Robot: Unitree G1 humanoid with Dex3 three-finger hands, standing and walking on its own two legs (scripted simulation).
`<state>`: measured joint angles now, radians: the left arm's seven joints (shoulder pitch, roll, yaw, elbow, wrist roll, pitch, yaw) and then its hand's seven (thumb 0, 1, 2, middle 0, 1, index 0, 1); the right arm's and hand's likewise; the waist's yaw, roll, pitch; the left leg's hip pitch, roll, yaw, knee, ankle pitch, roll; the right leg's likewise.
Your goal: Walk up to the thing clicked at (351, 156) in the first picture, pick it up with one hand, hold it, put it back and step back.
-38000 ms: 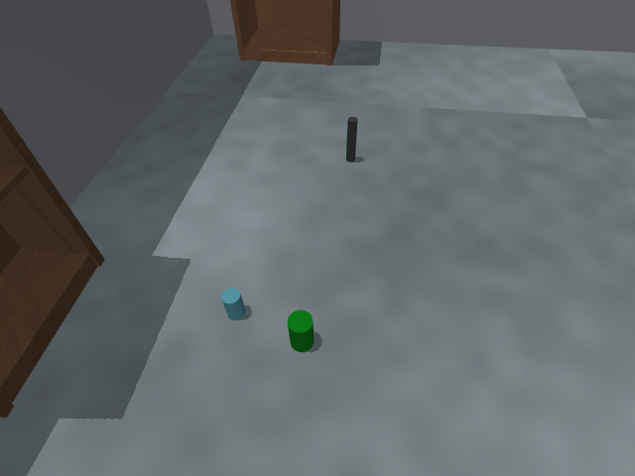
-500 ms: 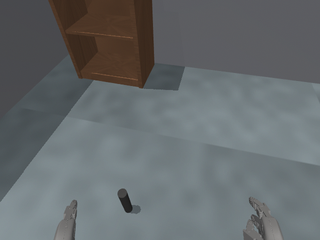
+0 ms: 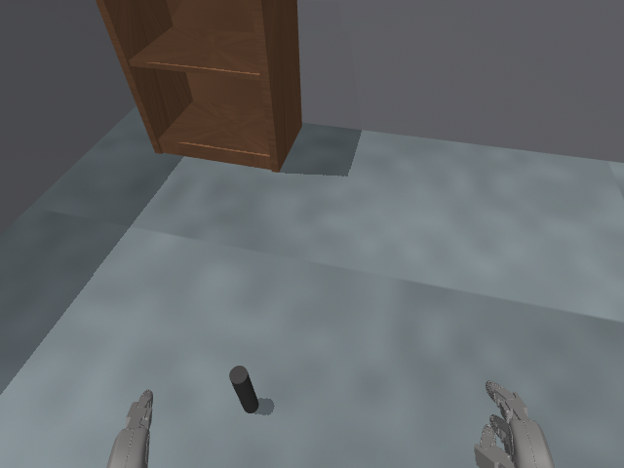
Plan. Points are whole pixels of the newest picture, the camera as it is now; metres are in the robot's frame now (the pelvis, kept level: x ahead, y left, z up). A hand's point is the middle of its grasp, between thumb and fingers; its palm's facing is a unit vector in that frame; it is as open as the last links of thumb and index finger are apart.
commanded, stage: home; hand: left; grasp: from the side
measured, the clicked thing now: (245, 391) +0.44 +0.21 -0.60
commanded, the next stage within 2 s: stand in 0.70 s
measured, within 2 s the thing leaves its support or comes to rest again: neither
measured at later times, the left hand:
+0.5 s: hand (179, 458) +0.17 +0.18 -0.06, palm faces +0.11 -0.95 -0.29, open 17.6 cm
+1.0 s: hand (181, 455) +0.18 +0.18 -0.06, palm faces +0.11 -0.95 -0.29, open 15.7 cm
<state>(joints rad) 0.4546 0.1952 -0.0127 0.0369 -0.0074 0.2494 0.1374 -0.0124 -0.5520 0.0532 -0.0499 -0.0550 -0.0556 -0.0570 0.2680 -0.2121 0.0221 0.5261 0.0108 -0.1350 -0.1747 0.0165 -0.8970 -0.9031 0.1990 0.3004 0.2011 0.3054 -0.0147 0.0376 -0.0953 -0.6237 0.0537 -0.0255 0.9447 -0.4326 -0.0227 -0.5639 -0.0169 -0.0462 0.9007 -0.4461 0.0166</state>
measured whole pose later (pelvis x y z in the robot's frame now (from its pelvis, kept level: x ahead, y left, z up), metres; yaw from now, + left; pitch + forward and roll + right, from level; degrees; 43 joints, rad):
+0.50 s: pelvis +0.01 +0.00 +0.00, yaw +0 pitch +7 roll -2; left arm 0.46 0.20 -0.01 0.04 -0.01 0.24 0.14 -0.01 -0.57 0.04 -0.05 -0.05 -0.05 -0.06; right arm 0.27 -0.21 0.02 0.53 0.01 -0.14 -0.17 0.02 -0.90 -0.90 0.20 0.30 0.20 0.31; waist -0.01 0.04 -0.09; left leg -0.62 0.05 -0.02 0.94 -0.44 -0.02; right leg -0.56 -0.02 -0.04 0.90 -0.45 0.02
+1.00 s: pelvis +0.01 +0.00 +0.00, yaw +0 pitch +7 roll -2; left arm 0.45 0.19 -0.01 0.04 -0.01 0.25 0.14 -0.01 -0.33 0.29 -0.14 -0.20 -0.15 -0.20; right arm 0.27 -0.21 0.02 0.53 0.01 -0.13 -0.17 0.02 -0.90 -0.90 0.20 0.30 0.20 0.30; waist -0.01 0.04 -0.10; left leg -0.61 0.05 -0.02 0.94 -0.45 -0.02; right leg -0.55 -0.02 -0.04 0.89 -0.46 0.02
